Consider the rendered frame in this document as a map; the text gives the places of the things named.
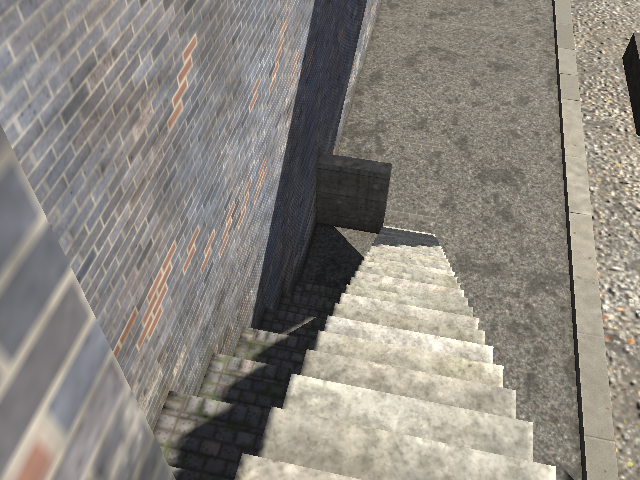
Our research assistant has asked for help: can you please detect stairs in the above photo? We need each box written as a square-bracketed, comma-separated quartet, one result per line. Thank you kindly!
[234, 226, 556, 480]

